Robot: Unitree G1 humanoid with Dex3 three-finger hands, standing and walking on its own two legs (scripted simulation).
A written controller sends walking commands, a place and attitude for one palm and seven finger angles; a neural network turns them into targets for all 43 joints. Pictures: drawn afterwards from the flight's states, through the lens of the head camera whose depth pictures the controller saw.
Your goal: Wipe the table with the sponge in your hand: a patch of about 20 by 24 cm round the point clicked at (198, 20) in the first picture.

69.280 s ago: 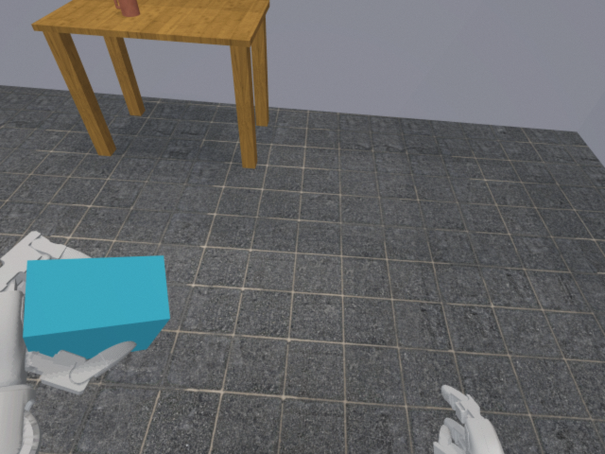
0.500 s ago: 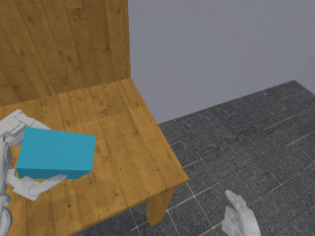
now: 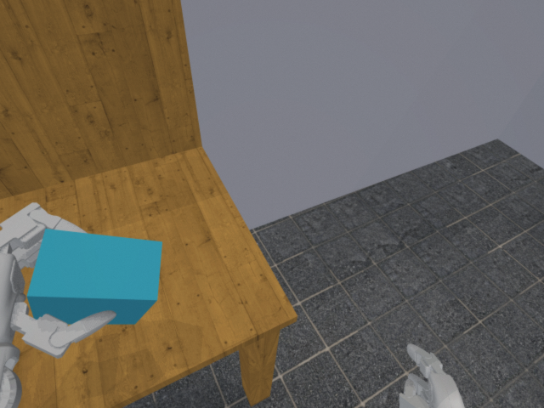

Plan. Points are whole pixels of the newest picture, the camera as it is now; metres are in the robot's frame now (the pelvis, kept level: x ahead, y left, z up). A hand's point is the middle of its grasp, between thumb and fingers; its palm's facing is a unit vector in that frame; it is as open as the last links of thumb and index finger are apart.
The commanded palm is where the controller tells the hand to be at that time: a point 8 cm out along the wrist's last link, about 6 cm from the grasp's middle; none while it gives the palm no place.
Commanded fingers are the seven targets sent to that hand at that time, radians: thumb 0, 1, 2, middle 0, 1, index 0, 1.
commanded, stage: shuffle to correct the standing spot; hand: left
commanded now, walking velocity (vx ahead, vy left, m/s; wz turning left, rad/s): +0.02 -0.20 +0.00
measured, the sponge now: (113, 284) +0.23 +0.20 +0.13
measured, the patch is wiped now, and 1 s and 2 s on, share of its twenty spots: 0.00 0.00 0.00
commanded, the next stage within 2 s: none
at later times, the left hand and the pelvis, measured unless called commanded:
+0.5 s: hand (57, 277) +0.22 +0.25 +0.16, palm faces +0.30 -0.88 -0.36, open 10.6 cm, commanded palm +0.16 +0.29 +0.18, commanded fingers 0.00 0.10 1.30 -1.20 -1.60 -1.20 -1.60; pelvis +0.00 +0.01 +0.00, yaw +0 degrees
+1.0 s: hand (54, 281) +0.21 +0.25 +0.16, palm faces +0.31 -0.87 -0.38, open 10.6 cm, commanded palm +0.16 +0.29 +0.18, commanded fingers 0.00 0.10 1.30 -1.20 -1.60 -1.20 -1.60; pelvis +0.00 +0.01 +0.00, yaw +0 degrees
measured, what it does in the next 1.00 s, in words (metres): stands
